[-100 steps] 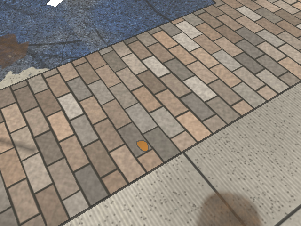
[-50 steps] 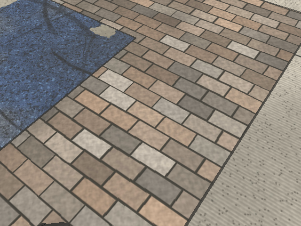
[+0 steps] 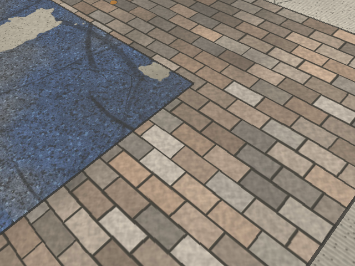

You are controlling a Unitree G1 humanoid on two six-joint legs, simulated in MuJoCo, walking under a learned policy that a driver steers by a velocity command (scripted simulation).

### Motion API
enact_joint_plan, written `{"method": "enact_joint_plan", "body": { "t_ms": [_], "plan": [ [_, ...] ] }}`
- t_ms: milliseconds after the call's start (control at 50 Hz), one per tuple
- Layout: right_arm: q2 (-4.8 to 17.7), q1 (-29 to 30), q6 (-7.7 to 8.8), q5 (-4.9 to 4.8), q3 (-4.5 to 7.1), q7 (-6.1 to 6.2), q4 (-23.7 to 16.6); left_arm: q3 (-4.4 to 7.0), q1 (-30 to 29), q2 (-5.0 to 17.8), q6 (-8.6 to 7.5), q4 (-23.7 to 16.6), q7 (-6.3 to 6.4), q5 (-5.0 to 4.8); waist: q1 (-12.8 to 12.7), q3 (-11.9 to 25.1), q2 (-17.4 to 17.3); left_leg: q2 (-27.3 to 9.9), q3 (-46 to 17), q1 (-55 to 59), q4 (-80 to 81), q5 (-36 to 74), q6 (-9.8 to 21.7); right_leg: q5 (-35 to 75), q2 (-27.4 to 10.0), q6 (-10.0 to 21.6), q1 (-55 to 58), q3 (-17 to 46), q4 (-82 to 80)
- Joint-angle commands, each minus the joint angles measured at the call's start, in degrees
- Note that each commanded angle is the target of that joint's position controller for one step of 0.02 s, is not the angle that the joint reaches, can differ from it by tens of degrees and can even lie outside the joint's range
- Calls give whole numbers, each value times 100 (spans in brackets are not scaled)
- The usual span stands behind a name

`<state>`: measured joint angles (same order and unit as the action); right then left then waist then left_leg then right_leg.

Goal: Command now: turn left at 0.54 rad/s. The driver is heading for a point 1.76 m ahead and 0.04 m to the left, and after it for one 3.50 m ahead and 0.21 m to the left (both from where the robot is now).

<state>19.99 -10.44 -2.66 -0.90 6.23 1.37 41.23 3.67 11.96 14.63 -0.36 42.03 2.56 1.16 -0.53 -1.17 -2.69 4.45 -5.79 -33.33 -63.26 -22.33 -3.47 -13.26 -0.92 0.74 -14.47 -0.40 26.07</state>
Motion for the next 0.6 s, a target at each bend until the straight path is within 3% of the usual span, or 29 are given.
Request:
{"method": "enact_joint_plan", "body": {
  "t_ms": [20,100,160,200,240,260,280,300,320,340,380,420,480,540,580,600],
  "plan": [
    [190,162,3,-61,12,-28,-507,172,-229,810,-37,-445,66,-22,-43,225,1057,-323,223,-678,-127,217,-262,2125,-1284,1062,945,795,-744],
    [62,491,6,-37,-97,-151,-834,295,-31,1125,53,-414,64,-45,-260,436,1242,-595,506,-112,1049,33,-290,2354,-1544,1176,1248,571,-642],
    [135,445,-12,-25,-85,-208,-913,351,-55,1267,66,-397,-27,-115,-255,494,1331,-496,818,685,1841,-85,-113,2558,-1612,1188,959,425,-539],
    [144,295,-29,-19,-67,-229,-890,349,-113,1280,52,-348,-83,-217,-143,495,1356,-401,894,1094,2650,194,91,2594,-1631,1114,952,427,-317],
    [183,-120,-15,16,-33,-222,-724,278,-90,1104,26,-229,-107,-319,120,544,1128,-272,902,2179,4244,1557,440,2192,-1401,696,538,168,207],
    [487,-291,-10,25,36,-161,-721,185,176,824,-19,-154,-138,-173,65,879,409,-847,111,3305,4310,3006,630,1163,-1065,199,-179,-239,930],
    [1005,-266,-11,122,91,-67,-868,-19,156,343,-79,-375,-218,175,-98,1053,-1422,-2385,-1559,4133,3889,5721,1397,-2194,-423,-398,-1658,-647,2402],
    [634,-375,100,270,-19,-124,-828,110,-250,726,-61,-418,-159,28,328,1275,-980,-2773,-1717,3408,4017,5308,2301,-2678,-323,-528,-1751,64,3181],
    [495,-161,202,283,-76,-169,-779,184,-371,972,-6,-376,-128,-137,266,925,-629,-2388,-1278,3094,4147,4682,2201,-2421,-379,-538,-1755,197,3534],
    [425,132,261,224,-90,-170,-721,205,-330,956,43,-303,-98,-164,140,711,-571,-2037,-952,2941,4202,4091,1907,-2066,-392,-524,-1833,244,3515],
    [375,479,287,131,-130,-147,-698,235,-139,956,143,-143,-25,-89,-12,529,-496,-1798,-655,2539,4269,4007,1698,-1466,-370,-598,-1590,291,3494],
    [198,581,291,157,-192,-117,-635,192,90,783,149,-45,-28,-111,-137,636,-472,-1627,-403,2380,4306,3915,1656,-1065,-310,-635,-1189,245,3147],
    [144,565,280,157,-210,-95,-507,80,-108,567,133,-53,-40,-108,27,588,-529,-1549,-384,2360,4300,3269,1626,-944,-309,-595,-746,186,2007],
    [186,487,256,158,-222,-100,-345,73,-117,646,113,-36,-63,-132,90,507,-539,-1634,-680,2287,4322,2573,1678,-788,-237,-513,-308,131,1123],
    [37,562,263,87,-298,-114,-233,37,114,568,69,85,-100,-75,-145,388,-353,-1438,-623,1968,4253,1871,1389,406,-180,-358,421,70,-209],
    [-73,354,309,122,-339,-128,-136,43,140,716,42,93,-102,13,-97,437,-111,-1246,-558,1749,4200,1448,1093,1170,-388,-258,888,368,-352]
  ]
}}
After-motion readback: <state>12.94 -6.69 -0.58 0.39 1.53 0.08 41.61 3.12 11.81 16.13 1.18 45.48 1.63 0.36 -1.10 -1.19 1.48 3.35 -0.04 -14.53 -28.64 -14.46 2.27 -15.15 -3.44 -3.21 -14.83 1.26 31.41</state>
